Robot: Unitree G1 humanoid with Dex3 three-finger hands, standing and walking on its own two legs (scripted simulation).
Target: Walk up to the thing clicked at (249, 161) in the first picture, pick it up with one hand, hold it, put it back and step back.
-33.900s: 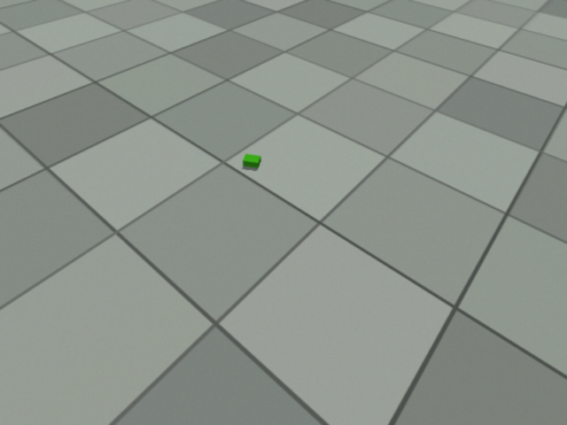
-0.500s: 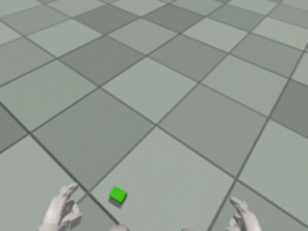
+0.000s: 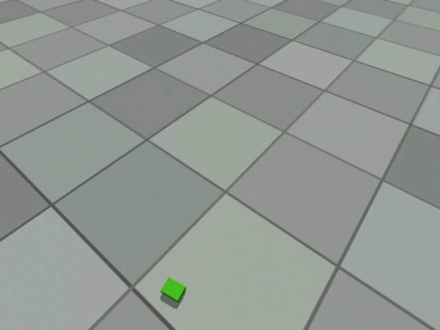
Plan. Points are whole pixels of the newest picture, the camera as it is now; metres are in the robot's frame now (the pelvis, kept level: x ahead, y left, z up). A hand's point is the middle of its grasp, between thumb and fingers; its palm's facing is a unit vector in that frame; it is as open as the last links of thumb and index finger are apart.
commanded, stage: stand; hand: left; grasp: from above
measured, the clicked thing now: (173, 289) +0.41 +0.20 -0.75
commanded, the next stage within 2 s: step back in 1.94 s
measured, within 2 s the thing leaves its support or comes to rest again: neither
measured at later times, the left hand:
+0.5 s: hand out of the picture +0.05 +0.24 -0.15, palm faces +0.01 -0.94 -0.34, open 7.4 cm
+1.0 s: hand out of the picture +0.07 +0.23 -0.15, palm faces -0.01 -0.94 -0.33, open 7.4 cm
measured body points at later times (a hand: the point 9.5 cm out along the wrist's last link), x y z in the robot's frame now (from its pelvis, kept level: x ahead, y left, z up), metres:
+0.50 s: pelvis +0.00 -0.01 +0.01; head +0.00 -0.01 +0.46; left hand +0.05 +0.28 -0.12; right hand +0.05 -0.30 -0.13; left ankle +0.01 +0.13 -0.73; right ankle +0.01 -0.14 -0.73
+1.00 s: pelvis +0.00 -0.01 +0.01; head +0.01 -0.02 +0.46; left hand +0.07 +0.28 -0.12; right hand +0.06 -0.30 -0.13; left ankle +0.01 +0.13 -0.73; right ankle +0.01 -0.14 -0.73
